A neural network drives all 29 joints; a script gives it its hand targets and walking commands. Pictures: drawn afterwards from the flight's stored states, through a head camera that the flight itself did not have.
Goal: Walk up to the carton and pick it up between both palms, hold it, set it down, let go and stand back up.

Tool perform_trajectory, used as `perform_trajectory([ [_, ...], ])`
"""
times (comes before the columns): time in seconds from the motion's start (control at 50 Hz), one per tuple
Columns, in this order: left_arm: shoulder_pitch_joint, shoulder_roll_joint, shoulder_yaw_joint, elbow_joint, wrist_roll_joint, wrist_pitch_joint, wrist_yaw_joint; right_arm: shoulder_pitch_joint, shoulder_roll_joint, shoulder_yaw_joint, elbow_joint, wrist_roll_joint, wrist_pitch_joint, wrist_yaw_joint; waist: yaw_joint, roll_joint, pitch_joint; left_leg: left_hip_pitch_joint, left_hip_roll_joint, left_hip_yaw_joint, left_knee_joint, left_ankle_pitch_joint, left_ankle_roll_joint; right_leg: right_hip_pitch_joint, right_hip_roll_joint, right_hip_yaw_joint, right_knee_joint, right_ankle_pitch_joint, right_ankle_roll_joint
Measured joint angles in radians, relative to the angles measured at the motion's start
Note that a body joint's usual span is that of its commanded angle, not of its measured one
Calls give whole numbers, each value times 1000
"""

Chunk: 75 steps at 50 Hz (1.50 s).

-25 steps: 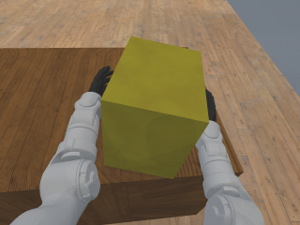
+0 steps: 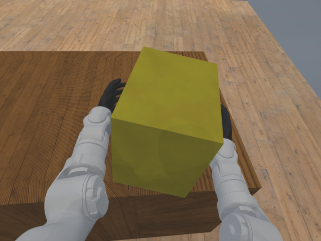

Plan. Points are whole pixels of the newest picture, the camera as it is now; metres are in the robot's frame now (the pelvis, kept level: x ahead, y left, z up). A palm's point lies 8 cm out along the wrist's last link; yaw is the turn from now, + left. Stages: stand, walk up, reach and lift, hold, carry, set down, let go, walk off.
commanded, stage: set down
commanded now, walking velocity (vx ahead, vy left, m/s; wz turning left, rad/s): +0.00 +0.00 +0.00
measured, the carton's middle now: (164, 123) +0.43 -0.01 +0.04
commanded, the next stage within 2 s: none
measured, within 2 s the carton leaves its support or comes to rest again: rests again in 0.46 s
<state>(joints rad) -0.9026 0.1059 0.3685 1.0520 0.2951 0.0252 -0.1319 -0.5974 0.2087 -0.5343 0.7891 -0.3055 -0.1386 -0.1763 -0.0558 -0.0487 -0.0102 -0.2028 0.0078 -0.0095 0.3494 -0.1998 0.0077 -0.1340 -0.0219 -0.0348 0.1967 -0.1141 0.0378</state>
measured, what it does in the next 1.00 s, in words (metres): stands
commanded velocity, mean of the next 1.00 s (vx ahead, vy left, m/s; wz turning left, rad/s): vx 0.00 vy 0.00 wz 0.00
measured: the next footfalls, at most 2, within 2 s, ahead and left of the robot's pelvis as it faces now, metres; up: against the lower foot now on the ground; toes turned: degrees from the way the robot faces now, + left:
none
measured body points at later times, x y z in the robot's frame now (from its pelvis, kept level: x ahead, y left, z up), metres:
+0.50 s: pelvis +0.00 +0.00 +0.00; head +0.04 +0.04 +0.45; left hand +0.45 +0.15 +0.08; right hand +0.38 -0.15 +0.06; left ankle -0.02 +0.11 -0.75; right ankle -0.01 -0.14 -0.75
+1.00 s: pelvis +0.00 +0.00 +0.00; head +0.05 +0.04 +0.44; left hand +0.44 +0.16 +0.06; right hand +0.38 -0.15 +0.06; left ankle -0.02 +0.11 -0.75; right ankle -0.01 -0.14 -0.75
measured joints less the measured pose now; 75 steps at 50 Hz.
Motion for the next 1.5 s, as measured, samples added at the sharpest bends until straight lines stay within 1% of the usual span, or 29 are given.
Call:
perform_trajectory([
  [0.18, -40, 0, 52, 46, 37, -31, -13, -21, 15, -54, 4, -45, -24, 5, 6, -9, 14, -5, -2, 6, -11, 12, 2, -13, -3, 5, 3, 6, 1],
  [0.32, -37, -5, 80, 43, 61, -52, -22, -31, 24, -84, 6, -70, -46, 15, 11, -17, 21, -8, -4, 12, -13, 13, 5, -18, -5, 11, 2, 8, 3],
  [0.42, -24, -8, 82, 27, 71, -63, -24, -37, 26, -102, 20, -80, -70, 22, 11, -26, 27, -9, -4, 11, -8, 8, 3, -16, -5, 9, 1, 6, 3],
  [0.64, 7, -17, 91, 5, 92, -93, -24, -40, 20, -114, 57, -90, -125, 24, 11, -26, 27, -19, 2, 1, 4, 3, -2, -17, 1, -1, 1, 3, -2],
  [0.96, 9, -8, 140, 18, 128, -121, -45, -63, 38, -147, 51, -143, -156, 27, 15, -34, 44, -28, -2, 3, -12, 16, -1, -38, -3, -1, 12, 3, -1],
  [1.14, 8, -20, 163, 2, 153, -112, -48, -78, 32, -177, 79, -160, -186, 34, 17, -33, 49, -32, -2, 7, 1, 10, 0, -44, -4, 4, 24, -2, 0],
  [1.34, -6, -25, 191, 2, 172, -114, -59, -89, 35, -192, 68, -182, -196, 36, 20, -27, 64, -34, -5, 9, -2, 15, 3, -51, -7, 4, 31, -1, 3],
  [1.44, -8, -22, 196, 9, 171, -119, -60, -93, 37, -198, 67, -193, -195, 37, 22, -25, 78, -18, -6, 13, -4, 14, 3, -40, -9, 8, 38, -6, 4],
  [1.5, -4, -11, 174, 21, 156, -120, -48, -96, 19, -174, 101, -180, -199, 26, 21, -23, 84, -7, -7, 17, -1, 9, 4, -33, -10, 12, 47, -13, 5],
])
